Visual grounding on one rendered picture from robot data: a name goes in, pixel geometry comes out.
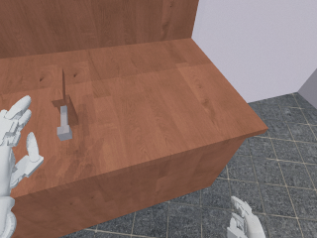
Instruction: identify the right robot hand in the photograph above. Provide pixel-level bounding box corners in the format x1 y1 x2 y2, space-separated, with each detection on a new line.
227 196 265 238

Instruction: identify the counter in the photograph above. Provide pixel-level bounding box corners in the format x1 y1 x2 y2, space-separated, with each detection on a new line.
0 0 268 238

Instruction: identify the left robot hand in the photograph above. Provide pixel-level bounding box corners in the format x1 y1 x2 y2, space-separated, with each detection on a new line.
0 95 44 197

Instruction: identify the tap lever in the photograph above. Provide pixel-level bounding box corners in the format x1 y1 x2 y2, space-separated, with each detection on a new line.
56 105 72 141

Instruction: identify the robot left forearm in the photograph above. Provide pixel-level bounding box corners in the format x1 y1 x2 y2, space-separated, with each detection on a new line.
0 196 17 238

